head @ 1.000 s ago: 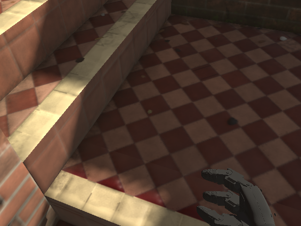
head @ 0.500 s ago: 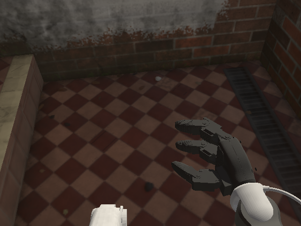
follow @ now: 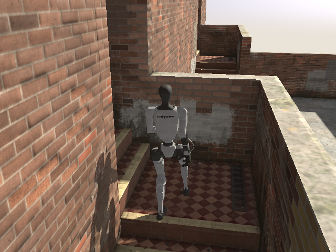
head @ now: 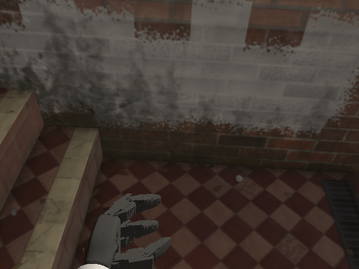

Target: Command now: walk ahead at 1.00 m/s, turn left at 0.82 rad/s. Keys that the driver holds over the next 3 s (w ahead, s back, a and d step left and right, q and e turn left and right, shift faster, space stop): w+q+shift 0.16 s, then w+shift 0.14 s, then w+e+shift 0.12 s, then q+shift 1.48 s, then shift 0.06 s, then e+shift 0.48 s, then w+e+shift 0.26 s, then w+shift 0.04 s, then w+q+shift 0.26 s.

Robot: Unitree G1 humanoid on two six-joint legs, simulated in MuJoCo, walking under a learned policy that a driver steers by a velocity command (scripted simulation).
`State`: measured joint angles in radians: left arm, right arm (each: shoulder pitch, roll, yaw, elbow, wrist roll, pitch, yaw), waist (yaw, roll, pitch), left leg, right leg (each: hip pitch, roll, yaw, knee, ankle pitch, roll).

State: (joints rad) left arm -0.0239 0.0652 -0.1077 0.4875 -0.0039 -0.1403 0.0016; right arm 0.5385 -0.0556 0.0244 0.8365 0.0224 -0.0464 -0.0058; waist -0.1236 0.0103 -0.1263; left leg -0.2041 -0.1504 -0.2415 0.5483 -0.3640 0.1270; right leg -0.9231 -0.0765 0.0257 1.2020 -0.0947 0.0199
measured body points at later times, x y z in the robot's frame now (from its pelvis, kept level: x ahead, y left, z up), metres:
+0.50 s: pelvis +0.36 +0.04 -0.02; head +0.38 +0.06 +0.43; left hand +0.16 +0.24 -0.15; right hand +0.71 -0.02 -0.01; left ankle +0.50 +0.23 -0.70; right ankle +0.23 -0.18 -0.73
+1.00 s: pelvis +0.58 +0.10 -0.02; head +0.60 +0.13 +0.43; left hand +0.62 +0.42 -0.09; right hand +0.86 -0.05 -0.10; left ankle +0.51 +0.21 -0.71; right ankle +0.73 +0.07 -0.74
